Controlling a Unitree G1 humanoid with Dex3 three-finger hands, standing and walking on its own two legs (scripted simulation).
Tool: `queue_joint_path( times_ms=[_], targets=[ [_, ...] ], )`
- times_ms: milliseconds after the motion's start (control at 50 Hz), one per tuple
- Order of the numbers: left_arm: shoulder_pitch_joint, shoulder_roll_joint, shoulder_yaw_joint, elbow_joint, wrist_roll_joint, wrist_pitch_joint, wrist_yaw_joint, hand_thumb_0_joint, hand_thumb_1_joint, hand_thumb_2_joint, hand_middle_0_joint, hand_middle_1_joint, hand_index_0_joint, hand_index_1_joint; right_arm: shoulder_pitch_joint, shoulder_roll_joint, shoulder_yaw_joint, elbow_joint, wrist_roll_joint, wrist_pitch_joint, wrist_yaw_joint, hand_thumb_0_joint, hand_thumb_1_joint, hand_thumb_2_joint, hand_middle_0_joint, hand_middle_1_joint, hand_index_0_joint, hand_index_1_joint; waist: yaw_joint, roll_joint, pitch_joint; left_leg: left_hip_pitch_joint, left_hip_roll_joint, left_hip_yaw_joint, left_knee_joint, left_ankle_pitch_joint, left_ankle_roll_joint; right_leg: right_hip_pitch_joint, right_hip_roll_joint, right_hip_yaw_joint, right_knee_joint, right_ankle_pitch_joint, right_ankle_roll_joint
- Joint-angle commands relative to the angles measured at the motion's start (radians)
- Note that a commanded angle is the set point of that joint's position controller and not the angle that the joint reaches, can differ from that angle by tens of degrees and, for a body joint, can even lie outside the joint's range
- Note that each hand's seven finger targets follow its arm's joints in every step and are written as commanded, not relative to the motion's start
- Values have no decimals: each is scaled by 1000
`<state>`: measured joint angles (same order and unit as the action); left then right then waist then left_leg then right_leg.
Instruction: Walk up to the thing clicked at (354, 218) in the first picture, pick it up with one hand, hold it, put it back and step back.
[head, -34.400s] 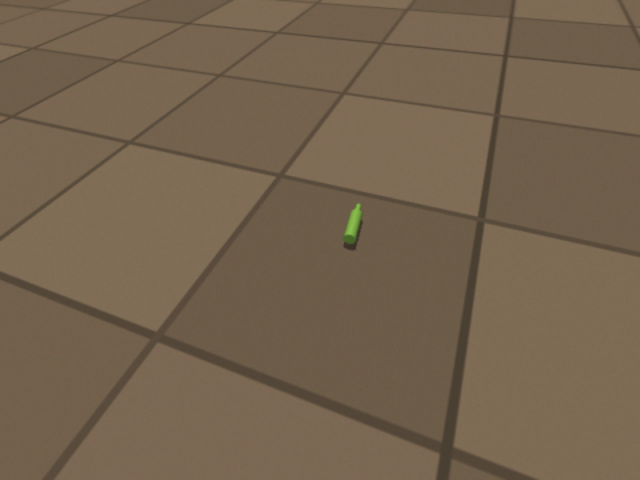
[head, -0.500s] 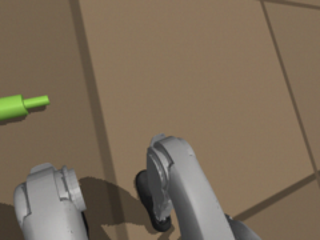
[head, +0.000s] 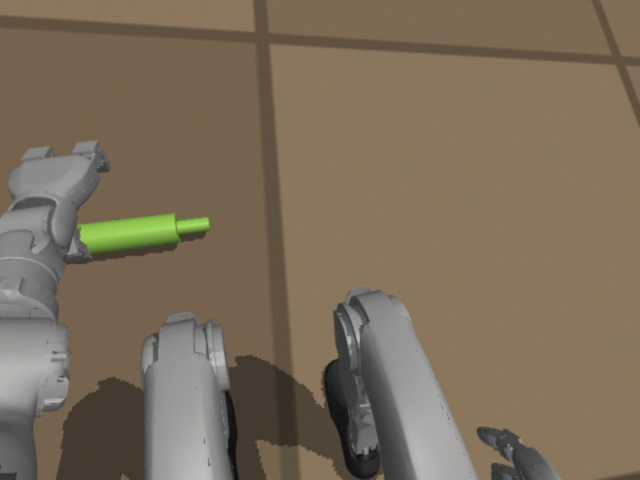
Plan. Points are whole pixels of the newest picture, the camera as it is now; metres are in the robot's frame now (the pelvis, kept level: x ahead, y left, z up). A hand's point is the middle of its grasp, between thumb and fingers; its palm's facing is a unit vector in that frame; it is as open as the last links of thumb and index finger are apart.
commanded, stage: withdraw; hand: left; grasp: from above
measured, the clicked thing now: (145, 231) +0.52 +0.25 -0.34
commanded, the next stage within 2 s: home in 0.16 s
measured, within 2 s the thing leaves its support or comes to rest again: neither
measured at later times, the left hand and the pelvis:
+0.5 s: hand (83, 216) +0.49 +0.29 -0.18, palm faces -0.34 -0.13 -0.93, open 12.6 cm; pelvis +0.01 +0.01 -0.03, yaw -1 degrees
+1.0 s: hand (9, 332) +0.31 +0.25 +0.04, palm faces -0.14 -0.81 -0.57, open 7.5 cm; pelvis +0.02 +0.00 +0.15, yaw +4 degrees
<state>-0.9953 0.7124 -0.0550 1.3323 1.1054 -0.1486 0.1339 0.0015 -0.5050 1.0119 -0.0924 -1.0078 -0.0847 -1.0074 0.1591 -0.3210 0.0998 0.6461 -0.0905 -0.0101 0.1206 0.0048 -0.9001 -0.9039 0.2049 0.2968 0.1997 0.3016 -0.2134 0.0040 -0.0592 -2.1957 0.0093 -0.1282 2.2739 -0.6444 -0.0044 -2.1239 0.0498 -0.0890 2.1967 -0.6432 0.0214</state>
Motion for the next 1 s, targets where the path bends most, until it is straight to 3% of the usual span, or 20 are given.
queue_joint_path(
  times_ms=[0,20,80,180,220,240,280,300,320,400,460,520,560,580,620,680,700,800,900,980],
  targets=[
    [-338,274,58,-60,69,-64,89,0,-519,1015,-73,-1005,-69,-1010,171,-187,-36,-1,-16,8,-30,0,-891,-898,200,300,200,300,-42,176,-542,295,-14,74,-170,60,36,301,33,-14,-210,71,-66],
    [-368,300,70,-64,90,-76,115,0,-525,1017,-71,-1006,-67,-1010,171,-191,-30,3,-18,9,-31,0,-892,-898,200,300,200,300,-41,210,-558,302,-17,78,-168,64,36,283,30,-19,-200,82,-66],
    [-391,296,69,10,136,-94,183,0,-515,1003,-70,-1003,-71,-1002,178,-201,-20,10,-31,11,-28,0,-890,-896,200,300,200,300,-63,270,-561,332,-17,70,-160,66,28,233,32,-37,-168,83,-70],
    [-423,357,122,37,167,-91,273,0,-503,985,-76,-1004,-83,-996,191,-227,-23,21,-53,-2,-29,0,-892,-894,200,300,200,300,-60,349,-625,419,-12,56,-151,80,19,184,26,-74,-114,110,-72],
    [-429,347,129,21,168,-83,298,0,-496,978,-76,-999,-85,-988,210,-228,-26,30,-60,-15,-25,0,-891,-894,200,300,200,300,-78,378,-641,435,-11,58,-142,100,17,180,20,-84,-102,139,-67],
    [-444,359,137,-7,164,-81,307,0,-416,914,-156,-919,-165,-908,210,-230,-30,31,-62,-22,-23,0,-882,-894,199,299,199,299,-76,388,-663,439,-8,52,-137,100,16,168,21,-88,-93,138,-69],
    [-419,360,157,-65,144,-64,318,0,-256,986,-265,-759,-236,-763,217,-232,-40,31,-60,-30,-20,0,-881,-894,199,299,199,299,-60,438,-717,477,-10,55,-147,113,12,166,15,-96,-80,154,-69],
    [-396,358,164,-86,129,-53,320,0,-336,906,-185,-839,-175,-843,223,-230,-46,29,-59,-35,-17,0,-887,-890,201,299,200,299,-45,451,-748,499,-8,53,-152,120,11,166,14,-97,-77,161,-70],
    [-391,349,164,-117,116,-44,320,0,-279,911,-248,-759,-221,-763,228,-229,-53,32,-56,-39,-15,0,-883,-894,199,299,199,299,-43,465,-776,507,-7,56,-156,123,11,176,14,-96,-82,164,-70],
    [-304,305,176,-190,27,10,294,0,-65,886,-233,-593,-212,-612,258,-226,-88,43,-36,-48,-5,0,-887,-896,199,299,199,299,-14,432,-814,534,-8,59,-198,147,14,211,7,-92,-118,191,-68],
    [-219,287,190,-281,-74,51,247,0,130,921,-234,-560,-216,-576,272,-210,-112,34,-14,-47,0,0,-888,-896,200,299,199,299,32,370,-902,545,-8,85,-210,183,29,335,15,-64,-182,220,-61],
    [-66,186,179,-377,-197,99,179,0,368,920,-225,-481,-212,-493,277,-185,-143,28,21,-35,2,0,-892,-897,200,299,199,299,70,316,-907,563,-12,98,-281,192,33,421,16,-39,-249,225,-59],
    [31,140,171,-454,-278,133,121,0,522,898,-214,-417,-205,-425,261,-185,-156,21,45,-27,-2,0,-895,-898,200,300,200,300,73,265,-853,569,-10,82,-327,196,37,435,14,-34,-284,234,-57],
    [94,101,159,-473,-315,148,87,0,602,931,-218,-409,-210,-415,249,-178,-159,4,55,-21,-5,0,-896,-898,200,300,200,300,69,214,-818,543,-11,79,-347,181,43,452,17,-30,-308,227,-56],
    [166,82,163,-570,-388,169,28,0,734,995,-230,-431,-222,-438,217,-164,-158,-25,68,-10,-15,0,-895,-898,200,300,200,300,73,129,-757,496,-9,81,-375,153,56,511,18,-14,-368,215,-50],
    [303,14,151,-708,-493,192,-45,0,901,918,-204,-314,-204,-314,175,-150,-165,-54,84,-8,-36,0,-899,-900,200,300,200,300,95,75,-712,552,-3,75,-437,145,55,581,11,1,-437,203,-50],
    [339,-27,123,-773,-529,196,-65,0,902,907,-202,-305,-201,-305,163,-141,-167,-71,89,-11,-42,0,-900,-900,200,300,200,300,93,79,-702,578,-2,70,-469,130,52,590,7,3,-462,186,-51],
    [450,-61,159,-1011,-660,208,-80,0,900,900,-200,-299,-200,-299,96,-121,-178,-118,108,-32,-73,0,-900,-900,200,300,200,300,124,144,-685,750,7,51,-596,109,36,631,-4,18,-545,161,-57],
    [600,-136,162,-1111,-757,248,-55,0,899,900,-200,-298,-200,-298,33,-112,-173,-138,123,-62,-114,0,-899,-900,200,300,200,300,131,197,-602,910,13,12,-768,19,20,664,-13,27,-638,96,-55],
    [725,-186,152,-1196,-867,301,-53,0,900,900,-200,-298,-200,-298,-5,-104,-167,-168,130,-84,-142,0,-899,-900,200,300,200,300,134,177,-566,1011,10,-8,-869,-42,21,739,-13,35,-736,54,-49]
  ],
)
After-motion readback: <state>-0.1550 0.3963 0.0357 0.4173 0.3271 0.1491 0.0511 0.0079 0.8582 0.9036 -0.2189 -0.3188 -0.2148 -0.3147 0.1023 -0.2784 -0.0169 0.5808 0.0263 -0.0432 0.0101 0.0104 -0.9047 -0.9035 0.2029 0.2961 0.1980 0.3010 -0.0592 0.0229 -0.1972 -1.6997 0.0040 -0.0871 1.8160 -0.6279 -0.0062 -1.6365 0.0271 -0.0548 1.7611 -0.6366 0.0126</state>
